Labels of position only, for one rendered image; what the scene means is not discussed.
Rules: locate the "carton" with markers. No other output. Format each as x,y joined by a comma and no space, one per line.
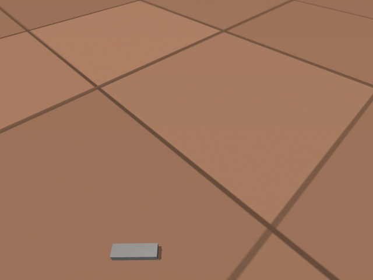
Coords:
134,251

